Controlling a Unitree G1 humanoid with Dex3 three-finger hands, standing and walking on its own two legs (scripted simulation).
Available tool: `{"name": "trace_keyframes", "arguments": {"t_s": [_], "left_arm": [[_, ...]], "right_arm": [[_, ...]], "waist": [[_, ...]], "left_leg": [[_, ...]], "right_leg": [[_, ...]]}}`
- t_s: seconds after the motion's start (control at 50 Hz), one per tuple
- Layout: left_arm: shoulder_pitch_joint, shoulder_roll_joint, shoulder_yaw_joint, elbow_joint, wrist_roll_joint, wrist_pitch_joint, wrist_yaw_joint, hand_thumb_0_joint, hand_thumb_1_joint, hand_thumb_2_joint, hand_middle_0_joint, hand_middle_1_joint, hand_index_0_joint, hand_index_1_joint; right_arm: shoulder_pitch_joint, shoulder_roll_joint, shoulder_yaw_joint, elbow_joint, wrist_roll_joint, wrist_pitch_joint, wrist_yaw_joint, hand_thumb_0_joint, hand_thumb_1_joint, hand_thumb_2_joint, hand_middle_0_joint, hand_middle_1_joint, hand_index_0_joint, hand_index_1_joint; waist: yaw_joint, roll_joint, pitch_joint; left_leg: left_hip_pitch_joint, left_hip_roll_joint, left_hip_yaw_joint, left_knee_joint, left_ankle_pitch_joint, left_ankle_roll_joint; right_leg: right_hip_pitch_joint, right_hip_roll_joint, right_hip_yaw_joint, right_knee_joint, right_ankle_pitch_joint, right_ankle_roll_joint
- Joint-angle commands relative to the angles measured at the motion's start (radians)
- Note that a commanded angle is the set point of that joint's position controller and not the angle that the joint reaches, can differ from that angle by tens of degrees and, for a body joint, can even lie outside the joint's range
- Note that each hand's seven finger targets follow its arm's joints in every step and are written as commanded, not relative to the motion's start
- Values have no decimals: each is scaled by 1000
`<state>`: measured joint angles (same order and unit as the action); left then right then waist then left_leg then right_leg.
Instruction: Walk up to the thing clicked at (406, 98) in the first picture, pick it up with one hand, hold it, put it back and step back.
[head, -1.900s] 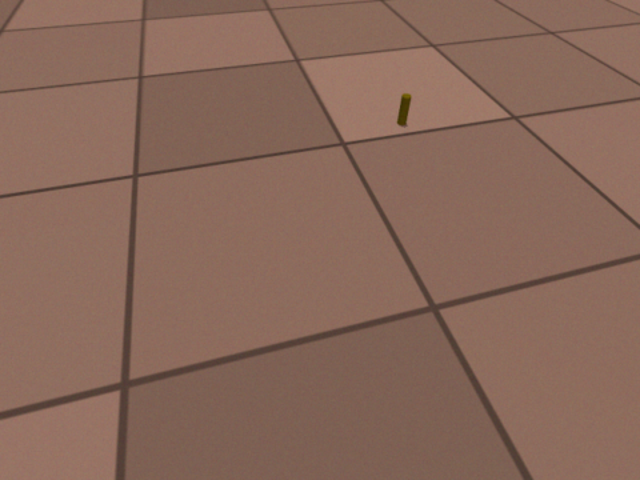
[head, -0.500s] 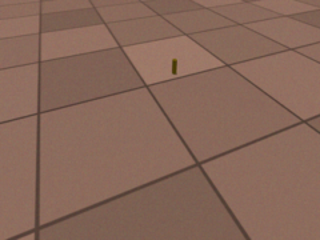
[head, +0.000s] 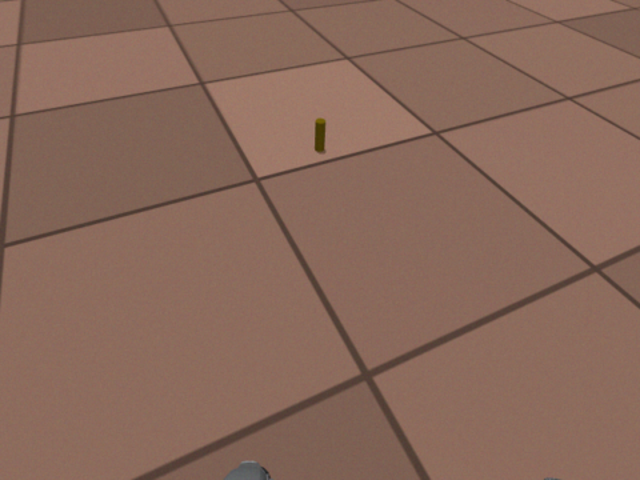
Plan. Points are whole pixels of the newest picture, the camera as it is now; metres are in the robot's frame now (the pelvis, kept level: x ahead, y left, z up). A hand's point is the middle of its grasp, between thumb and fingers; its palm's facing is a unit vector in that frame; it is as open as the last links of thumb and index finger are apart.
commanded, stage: walk up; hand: left
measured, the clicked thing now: (320, 135) +1.85 +0.11 -0.68
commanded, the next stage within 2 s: none
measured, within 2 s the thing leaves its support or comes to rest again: neither
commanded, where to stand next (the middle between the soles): +1.51 -0.05 m, yaw -5 degrees
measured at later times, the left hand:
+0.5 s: hand (204, 271) +0.50 +0.26 -0.12, palm faces -0.18 -0.90 -0.39, open 7.3 cm
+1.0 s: hand (210, 230) +0.64 +0.29 -0.16, palm faces -0.05 -0.93 -0.37, open 7.3 cm
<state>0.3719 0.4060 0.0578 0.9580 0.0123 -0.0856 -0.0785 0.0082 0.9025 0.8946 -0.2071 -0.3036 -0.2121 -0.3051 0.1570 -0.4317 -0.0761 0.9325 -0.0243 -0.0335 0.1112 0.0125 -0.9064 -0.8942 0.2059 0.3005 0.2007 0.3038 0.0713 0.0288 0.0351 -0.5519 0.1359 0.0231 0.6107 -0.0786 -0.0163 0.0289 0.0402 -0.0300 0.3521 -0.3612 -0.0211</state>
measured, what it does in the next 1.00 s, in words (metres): walks ahead: left foot, then right foot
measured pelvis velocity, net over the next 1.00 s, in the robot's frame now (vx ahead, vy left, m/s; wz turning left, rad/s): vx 0.61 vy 0.00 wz -0.06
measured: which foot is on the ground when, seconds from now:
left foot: up 0.00-0.04, down 0.06-0.54, up 0.56-0.96, down 0.98-1.00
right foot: down 0.00-0.10, up 0.12-0.50, down 0.52-1.00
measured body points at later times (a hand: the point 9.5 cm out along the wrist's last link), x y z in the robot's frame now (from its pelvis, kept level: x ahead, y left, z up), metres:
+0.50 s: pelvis +0.33 +0.00 -0.01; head +0.34 -0.02 +0.44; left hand +0.51 +0.30 -0.09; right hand +0.29 -0.34 -0.13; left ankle +0.19 +0.15 -0.73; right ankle +0.48 -0.15 -0.73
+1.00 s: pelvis +0.61 +0.00 -0.02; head +0.62 +0.02 +0.43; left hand +0.65 +0.34 -0.14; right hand +0.71 -0.33 -0.10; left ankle +0.73 +0.11 -0.74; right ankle +0.48 -0.14 -0.73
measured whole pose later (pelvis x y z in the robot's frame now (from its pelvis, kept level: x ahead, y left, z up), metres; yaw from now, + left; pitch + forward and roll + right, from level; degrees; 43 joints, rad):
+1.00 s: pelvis +0.61 +0.00 -0.02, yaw -3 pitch -2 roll -1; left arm 0.34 0.46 0.06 0.93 0.01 -0.09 -0.05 0.01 0.90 0.89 -0.21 -0.30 -0.21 -0.30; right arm 0.18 -0.42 -0.09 0.89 -0.02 -0.06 0.10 0.01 -0.91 -0.89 0.20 0.30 0.20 0.30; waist 0.05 -0.02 0.05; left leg -0.44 0.06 0.06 0.60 -0.13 0.02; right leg -0.04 -0.07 -0.08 0.59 -0.48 0.01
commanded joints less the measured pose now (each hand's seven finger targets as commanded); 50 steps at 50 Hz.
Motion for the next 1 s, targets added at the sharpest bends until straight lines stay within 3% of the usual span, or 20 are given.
{"name": "trace_keyframes", "arguments": {"t_s": [0.0, 0.04, 0.06, 0.08, 0.1, 0.16, 0.22, 0.3, 0.42, 0.5, 0.52, 0.54, 0.56, 0.62, 0.68, 0.8, 0.86, 0.94, 0.96, 0.98], "left_arm": [[-112, 321, 74, -111, -6, -24, 30, 0, 900, 900, -200, -300, -200, -300], [-85, 260, 54, -116, -11, -15, 39, 0, 900, 900, -200, -300, -200, -300], [-3, 182, 26, -121, -18, -10, 44, 0, 900, 900, -200, -300, -200, -300], [28, 152, 11, -130, -35, -11, 45, 0, 900, 900, -200, -300, -200, -300], [20, 259, 26, -117, -28, -10, 58, 0, 900, 900, -200, -300, -200, -300], [-106, 252, 27, -100, -34, -29, 42, 0, 900, 900, -200, -300, -200, -300], [-55, 213, 29, -97, -34, -6, 17, 0, 900, 900, -200, -300, -200, -300], [-185, 198, 28, -143, -19, 5, -16, 0, 900, 900, -200, -300, -200, -300], [-280, 195, 42, -137, -13, 7, -24, 0, 900, 900, -200, -300, -200, -300], [4, 286, 89, -55, -5, -5, 9, 0, 900, 900, -200, -300, -200, -300], [107, 372, 118, -52, 7, -10, 25, 0, 900, 900, -200, -300, -200, -300], [77, 410, 119, -68, -10, -14, 31, 0, 900, 900, -200, -300, -200, -300], [21, 404, 123, -86, -25, -11, 36, 0, 900, 900, -200, -300, -200, -300], [-84, 295, 81, -109, -37, -23, 58, 0, 900, 900, -200, -300, -200, -300], [-113, 257, 64, -118, -27, -34, 54, 0, 900, 900, -200, -300, -200, -300], [-181, 293, 73, -166, 0, -57, 46, 0, 900, 900, -200, -300, -200, -300], [-133, 293, 72, -143, -3, -52, 42, 0, 900, 900, -200, -300, -200, -300], [-94, 276, 62, -131, -4, -36, 45, 0, 900, 900, -200, -300, -200, -300], [-49, 225, 40, -129, -8, -29, 47, 0, 900, 900, -200, -300, -200, -300], [-7, 137, 17, -139, -16, -26, 49, 0, 900, 900, -200, -300, -200, -300]], "right_arm": [[-97, -165, -57, -121, 4, -52, -16, 0, -900, -900, 200, 300, 200, 300], [189, -227, -91, -36, -21, -63, -39, 0, -900, -900, 200, 300, 200, 300], [325, -301, -120, -20, -41, -69, -54, 0, -900, -900, 200, 300, 200, 300], [312, -356, -132, -52, -36, -75, -62, 0, -900, -900, 200, 300, 200, 300], [251, -377, -144, -67, 5, -72, -63, 0, -900, -900, 200, 300, 200, 300], [121, -252, -85, -102, 17, -75, -72, 0, -900, -900, 200, 300, 200, 300], [108, -223, -63, -106, 30, -90, -70, 0, -900, -900, 200, 300, 200, 300], [51, -242, -59, -137, 22, -102, -61, 0, -900, -900, 200, 300, 200, 300], [105, -263, -63, -106, 19, -85, -58, 0, -900, -900, 200, 300, 200, 300], [172, -201, -39, -107, 9, -70, -66, 0, -900, -900, 200, 300, 200, 300], [234, -124, -14, -127, 15, -70, -64, 0, -900, -900, 200, 300, 200, 300], [251, -183, -24, -116, 27, -65, -72, 0, -900, -900, 200, 300, 200, 300], [199, -248, -35, -105, 27, -63, -82, 0, -900, -900, 200, 300, 200, 300], [138, -186, -23, -89, 48, -63, -77, 0, -900, -900, 200, 300, 200, 300], [166, -176, -29, -81, 31, -43, -62, 0, -900, -900, 200, 300, 200, 300], [5, -159, -38, -135, 11, -31, -17, 0, -900, -900, 200, 300, 200, 300], [-27, -158, -47, -129, 11, -45, -7, 0, -900, -900, 200, 300, 200, 300], [125, -199, -76, -76, -2, -54, -19, 0, -900, -900, 200, 300, 200, 300], [245, -245, -94, -45, -17, -61, -32, 0, -900, -900, 200, 300, 200, 300], [332, -323, -116, -42, -30, -66, -48, 0, -900, -900, 200, 300, 200, 300]], "waist": [[-52, -104, 8], [-175, 50, -158], [-215, 225, -254], [-191, 285, -273], [-175, 229, -278], [-134, 48, -61], [-82, 76, -28], [-71, 83, 93], [-92, 76, 29], [58, -153, -191], [70, -378, -253], [57, -335, -218], [56, -242, -208], [-14, -146, -92], [-59, -154, -41], [-67, -155, 61], [-44, -127, 29], [-123, 1, -61], [-175, 118, -130], [-192, 343, -177]], "left_leg": [[248, -50, 52, -81, -7, 31], [625, -98, 62, -137, -120, 83], [863, 74, -187, -185, -344, 138], [968, 287, -620, -292, -465, 201], [928, 356, -739, -345, -495, 306], [570, 194, -274, -345, -103, 207], [450, 140, -97, -373, 36, 194], [352, 155, -13, -454, -39, 232], [391, 122, 39, -364, -51, 182], [276, -3, 121, 233, 90, 113], [79, -109, 115, 475, -343, 82], [-104, -159, 44, 597, -451, 52], [-140, -86, -19, 676, -425, 56], [-28, -46, -97, 620, -247, 75], [48, -45, -95, 494, -184, 59], [70, 4, -35, 112, -59, 4], [186, -18, 2, 2, 27, 26], [464, -97, 66, -71, -84, 73], [639, -59, -14, -109, -213, 124], [779, 173, -396, -191, -327, 190]], "right_leg": [[-176, -266, 132, -55, 291, -148], [-266, -157, 28, 400, 470, -90], [-506, -83, 6, 679, 252, -47], [-729, 56, 64, 823, -129, -22], [-776, -15, 154, 907, -118, -55], [-669, -107, 180, 821, 48, -31], [-588, -114, 129, 743, 113, 0], [-601, -168, 57, 448, 172, 35], [-397, -115, -33, 235, 361, -12], [93, -74, -10, 172, 154, -58], [248, -307, 355, 91, -14, -101], [314, -455, 710, -34, 47, -215], [276, -477, 730, -38, 83, -271], [-21, -334, 335, -17, 455, -198], [-173, -264, 181, -52, 430, -163], [-319, -289, 98, -182, 81, -193], [-292, -278, 71, -107, 90, -159], [-299, -237, 14, 203, 336, -123], [-406, -168, -41, 478, 354, -90], [-628, -36, -47, 764, -28, -34]]}}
